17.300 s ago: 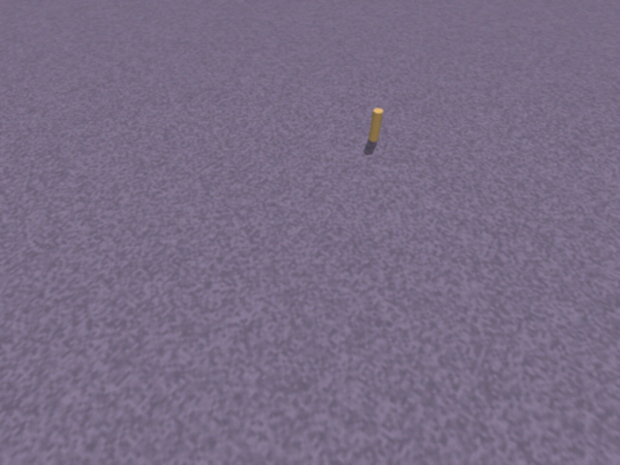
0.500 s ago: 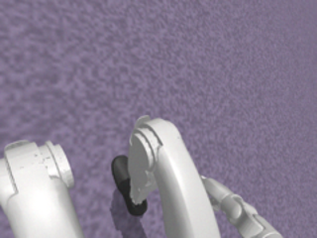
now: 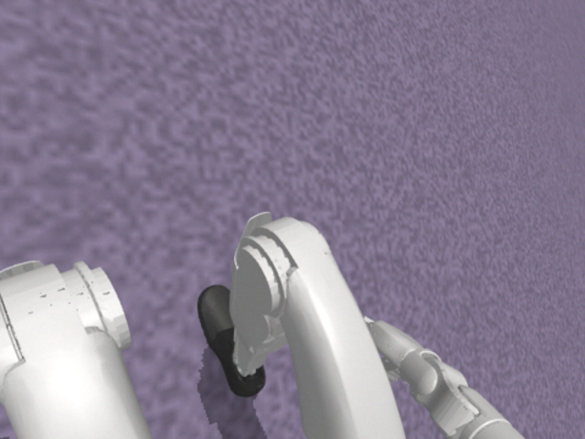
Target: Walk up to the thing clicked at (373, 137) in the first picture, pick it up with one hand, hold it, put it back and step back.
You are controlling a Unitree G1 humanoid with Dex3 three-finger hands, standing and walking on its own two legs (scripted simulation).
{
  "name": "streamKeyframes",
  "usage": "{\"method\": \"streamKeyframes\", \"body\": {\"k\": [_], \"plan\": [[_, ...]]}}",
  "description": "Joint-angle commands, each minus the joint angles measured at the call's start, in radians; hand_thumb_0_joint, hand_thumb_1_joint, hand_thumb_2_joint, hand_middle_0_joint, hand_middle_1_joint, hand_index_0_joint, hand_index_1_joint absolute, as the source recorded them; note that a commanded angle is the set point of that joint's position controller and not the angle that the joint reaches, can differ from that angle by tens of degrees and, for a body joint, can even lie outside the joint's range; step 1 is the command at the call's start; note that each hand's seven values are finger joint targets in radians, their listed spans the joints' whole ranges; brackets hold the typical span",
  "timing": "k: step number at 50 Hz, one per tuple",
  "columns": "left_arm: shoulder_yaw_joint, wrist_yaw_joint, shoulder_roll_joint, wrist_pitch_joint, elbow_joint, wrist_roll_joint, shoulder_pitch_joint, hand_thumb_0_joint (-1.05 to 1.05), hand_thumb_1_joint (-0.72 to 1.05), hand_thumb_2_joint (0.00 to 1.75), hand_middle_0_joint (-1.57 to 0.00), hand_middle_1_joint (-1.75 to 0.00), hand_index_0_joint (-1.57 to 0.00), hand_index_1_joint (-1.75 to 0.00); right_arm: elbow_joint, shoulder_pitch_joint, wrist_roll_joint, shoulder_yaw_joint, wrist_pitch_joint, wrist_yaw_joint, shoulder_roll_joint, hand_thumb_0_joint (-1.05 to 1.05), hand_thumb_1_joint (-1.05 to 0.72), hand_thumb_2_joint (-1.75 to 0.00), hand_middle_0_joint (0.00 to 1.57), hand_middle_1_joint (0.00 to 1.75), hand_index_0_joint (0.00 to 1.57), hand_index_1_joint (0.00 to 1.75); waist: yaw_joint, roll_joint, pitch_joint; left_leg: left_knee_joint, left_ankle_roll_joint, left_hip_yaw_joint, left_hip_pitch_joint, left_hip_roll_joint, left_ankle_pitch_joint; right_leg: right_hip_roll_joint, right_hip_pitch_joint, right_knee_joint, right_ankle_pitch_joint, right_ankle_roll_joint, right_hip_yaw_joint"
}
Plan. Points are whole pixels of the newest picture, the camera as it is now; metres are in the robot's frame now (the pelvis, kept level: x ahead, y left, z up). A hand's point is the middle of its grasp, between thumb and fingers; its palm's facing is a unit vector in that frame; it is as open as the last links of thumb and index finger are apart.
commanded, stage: close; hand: left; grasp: from the side
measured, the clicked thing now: out of the picture +0.48 +0.33 -0.20
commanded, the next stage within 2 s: settle in 0.64 s
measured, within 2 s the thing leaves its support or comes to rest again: leaves its support in 0.98 s
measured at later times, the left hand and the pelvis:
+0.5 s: hand out of the picture +0.48 +0.32 -0.16, palm faces +0.47 -0.88 -0.02, open 9.9 cm; pelvis +0.00 +0.00 +0.00, yaw -1 degrees
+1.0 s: hand out of the picture +0.48 +0.33 -0.15, palm faces +0.47 -0.88 -0.01, open 7.5 cm; pelvis +0.00 +0.00 +0.01, yaw -1 degrees
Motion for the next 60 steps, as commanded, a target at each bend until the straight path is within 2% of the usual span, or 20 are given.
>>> {"method": "streamKeyframes", "body": {"k": [1, 4, 12, 13, 18, 23, 25, 31, 36, 39, 40, 41, 45, 46, 47, 50, 52, 54, 58, 60], "plan": [[0.003, 0.015, 0.196, -0.071, -0.128, -0.006, -0.216, 0.00, -0.38, 0.19, -0.12, -0.13, -0.11, -0.14, 0.000, 0.048, -0.003, -0.118, 0.017, -0.015, -0.364, 0.00, -0.90, -0.91, 0.20, 0.30, 0.20, 0.30, -0.110, 0.572, -0.568, -0.329, -0.013, 0.055, 0.389, 0.077, 0.163, 0.016, 0.285, -0.153, 0.184, -0.073, -0.097], [0.008, 0.026, 0.227, -0.077, -0.134, 0.002, -0.226, 0.00, -0.24, 0.33, -0.32, -0.32, -0.31, -0.32, -0.006, 0.048, -0.002, -0.111, 0.022, -0.017, -0.360, 0.00, -0.89, -0.90, 0.20, 0.30, 0.20, 0.30, -0.106, 0.582, -0.580, -0.327, -0.013, 0.059, 0.395, 0.079, 0.182, 0.019, 0.305, -0.155, 0.197, -0.074, -0.096], [0.004, 0.042, 0.246, -0.071, -0.144, 0.016, -0.254, 0.00, -0.04, 0.46, -0.46, -0.45, -0.46, -0.45, -0.013, 0.043, -0.005, -0.107, 0.032, -0.020, -0.361, 0.00, -0.89, -0.90, 0.20, 0.30, 0.20, 0.30, -0.113, 0.619, -0.584, -0.333, -0.017, 0.062, 0.419, 0.086, 0.199, 0.020, 0.303, -0.159, 0.203, -0.077, -0.092], [0.015, 0.043, 0.245, -0.067, -0.132, 0.014, -0.238, 0.00, -0.03, 0.49, -0.50, -0.48, -0.49, -0.49, -0.011, 0.051, -0.006, -0.105, 0.035, -0.020, -0.363, 0.00, -0.89, -0.90, 0.20, 0.30, 0.20, 0.30, -0.114, 0.609, -0.596, -0.331, -0.018, 0.057, 0.424, 0.088, 0.212, 0.021, 0.314, -0.158, 0.216, -0.075, -0.095], [0.001, 0.039, 0.248, -0.056, -0.137, 0.016, -0.249, 0.00, 0.13, 0.63, -0.64, -0.64, -0.64, -0.64, -0.017, 0.049, -0.003, -0.098, 0.041, -0.023, -0.362, 0.00, -0.89, -0.90, 0.20, 0.30, 0.20, 0.30, -0.120, 0.608, -0.590, -0.332, -0.017, 0.050, 0.421, 0.090, 0.229, 0.020, 0.314, -0.156, 0.228, -0.075, -0.099], [-0.009, 0.043, 0.243, -0.045, -0.123, 0.013, -0.265, 0.00, 0.29, 0.74, -0.75, -0.76, -0.76, -0.76, -0.020, 0.051, -0.001, -0.095, 0.046, -0.023, -0.360, 0.00, -0.88, -0.89, 0.20, 0.30, 0.20, 0.30, -0.128, 0.589, -0.582, -0.326, -0.010, 0.054, 0.400, 0.089, 0.213, 0.021, 0.317, -0.167, 0.224, -0.073, -0.093], [0.001, 0.046, 0.260, -0.044, -0.119, 0.014, -0.260, 0.00, 0.34, 0.80, -0.82, -0.83, -0.82, -0.83, -0.020, 0.057, -0.002, -0.092, 0.048, -0.024, -0.361, 0.00, -0.87, -0.89, 0.20, 0.30, 0.20, 0.30, -0.126, 0.587, -0.598, -0.324, -0.010, 0.054, 0.411, 0.089, 0.225, 0.022, 0.335, -0.170, 0.232, -0.071, -0.094], [-0.003, 0.045, 0.289, -0.040, -0.119, 0.019, -0.283, 0.00, 0.52, 0.98, -1.00, -1.03, -1.01, -1.02, -0.027, 0.043, 0.004, -0.088, 0.049, -0.028, -0.359, 0.00, -0.87, -0.89, 0.20, 0.30, 0.20, 0.30, -0.123, 0.579, -0.569, -0.332, -0.003, 0.061, 0.360, 0.088, 0.149, 0.024, 0.315, -0.184, 0.172, -0.074, -0.093], [0.002, 0.041, 0.293, -0.040, -0.124, 0.017, -0.281, 0.00, 0.54, 1.15, -1.19, -1.26, -1.20, -1.25, -0.030, 0.045, 0.004, -0.087, 0.051, -0.032, -0.363, 0.00, -0.88, -0.89, 0.20, 0.30, 0.20, 0.30, -0.128, 0.604, -0.590, -0.336, -0.010, 0.052, 0.404, 0.092, 0.195, 0.023, 0.319, -0.172, 0.207, -0.074, -0.100], [-0.031, 0.035, 0.260, -0.033, -0.104, 0.021, -0.280, 0.00, 0.52, 1.23, -1.21, -1.32, -1.21, -1.33, -0.005, 0.057, 0.007, -0.086, 0.055, -0.032, -0.361, 0.00, -0.90, -0.90, 0.20, 0.30, 0.20, 0.30, -0.136, 0.612, -0.550, -0.354, -0.015, 0.041, 0.412, 0.097, 0.187, 0.019, 0.285, -0.171, 0.193, -0.076, -0.100], [-0.015, 0.036, 0.305, -0.039, -0.150, 0.021, -0.308, 0.00, 0.52, 1.25, -1.22, -1.34, -1.22, -1.34, -0.016, 0.052, 0.007, -0.084, 0.054, -0.033, -0.365, 0.00, -0.90, -0.90, 0.20, 0.30, 0.20, 0.30, -0.133, 0.628, -0.567, -0.351, -0.013, 0.044, 0.409, 0.096, 0.182, 0.022, 0.298, -0.173, 0.191, -0.076, -0.100], [0.003, 0.036, 0.320, -0.037, -0.164, 0.020, -0.306, 0.00, 0.53, 1.26, -1.22, -1.34, -1.22, -1.34, -0.020, 0.051, 0.008, -0.091, 0.053, -0.035, -0.367, 0.00, -0.89, -0.90, 0.20, 0.30, 0.20, 0.30, -0.123, 0.626, -0.586, -0.347, -0.012, 0.049, 0.424, 0.095, 0.199, 0.019, 0.305, -0.174, 0.206, -0.075, -0.093], [0.004, 0.031, 0.297, -0.025, -0.175, 0.006, -0.308, 0.00, 0.48, 1.28, -1.26, -1.39, -1.26, -1.39, -0.004, 0.078, 0.010, -0.090, 0.056, -0.034, -0.358, 0.00, -0.90, -0.90, 0.20, 0.30, 0.20, 0.30, -0.124, 0.634, -0.613, -0.344, -0.012, 0.055, 0.432, 0.093, 0.214, 0.020, 0.336, -0.177, 0.220, -0.074, -0.092], [0.018, 0.032, 0.309, -0.020, -0.195, 0.005, -0.311, 0.00, 0.45, 1.28, -1.27, -1.39, -1.27, -1.40, -0.008, 0.075, 0.013, -0.097, 0.055, -0.035, -0.359, 0.00, -0.90, -0.90, 0.20, 0.30, 0.20, 0.30, -0.113, 0.629, -0.620, -0.345, -0.012, 0.056, 0.433, 0.093, 0.215, 0.020, 0.322, -0.178, 0.216, -0.075, -0.089], [0.011, 0.027, 0.313, -0.016, -0.211, 0.009, -0.316, 0.00, 0.40, 1.25, -1.27, -1.39, -1.28, -1.40, 0.003, 0.085, 0.011, -0.097, 0.056, -0.035, -0.357, 0.00, -0.91, -0.90, 0.20, 0.30, 0.20, 0.30, -0.113, 0.651, -0.630, -0.347, -0.016, 0.057, 0.450, 0.095, 0.241, 0.018, 0.335, -0.173, 0.233, -0.075, -0.087], [0.022, 0.015, 0.333, 0.000, -0.267, 0.015, -0.337, 0.00, 0.39, 1.24, -1.28, -1.39, -1.29, -1.39, 0.006, 0.098, 0.015, -0.109, 0.058, -0.035, -0.354, 0.00, -0.91, -0.90, 0.20, 0.30, 0.20, 0.30, -0.105, 0.679, -0.659, -0.351, -0.018, 0.064, 0.472, 0.094, 0.260, 0.016, 0.337, -0.174, 0.245, -0.077, -0.081], [0.024, 0.007, 0.323, 0.021, -0.283, 0.022, -0.320, 0.00, 0.39, 1.24, -1.28, -1.39, -1.29, -1.39, 0.012, 0.114, 0.018, -0.124, 0.062, -0.035, -0.354, 0.00, -0.90, -0.90, 0.20, 0.30, 0.20, 0.30, -0.097, 0.681, -0.676, -0.353, -0.020, 0.066, 0.477, 0.093, 0.280, 0.015, 0.341, -0.173, 0.257, -0.077, -0.079], [0.004, -0.006, 0.291, 0.043, -0.310, 0.022, -0.321, 0.00, 0.35, 1.23, -1.28, -1.38, -1.28, -1.39, 0.022, 0.126, 0.023, -0.133, 0.064, -0.033, -0.342, 0.00, -0.90, -0.90, 0.20, 0.30, 0.20, 0.30, -0.085, 0.702, -0.672, -0.367, -0.022, 0.074, 0.480, 0.090, 0.275, 0.011, 0.318, -0.175, 0.247, -0.082, -0.071], [0.014, -0.029, 0.276, 0.092, -0.378, 0.013, -0.313, 0.00, 0.36, 1.25, -1.31, -1.41, -1.31, -1.41, 0.015, 0.151, 0.046, -0.168, 0.069, -0.031, -0.340, 0.00, -0.90, -0.90, 0.20, 0.30, 0.20, 0.30, -0.056, 0.727, -0.699, -0.397, -0.026, 0.083, 0.484, 0.084, 0.253, 0.005, 0.285, -0.176, 0.219, -0.090, -0.067], [-0.004, -0.044, 0.232, 0.117, -0.408, 0.008, -0.307, 0.00, 0.37, 1.25, -1.32, -1.42, -1.33, -1.42, 0.021, 0.172, 0.058, -0.188, 0.069, -0.029, -0.330, 0.00, -0.90, -0.90, 0.20, 0.30, 0.20, 0.30, -0.050, 0.717, -0.718, -0.402, -0.022, 0.091, 0.470, 0.079, 0.245, 0.003, 0.284, -0.179, 0.219, -0.092, -0.059]]}}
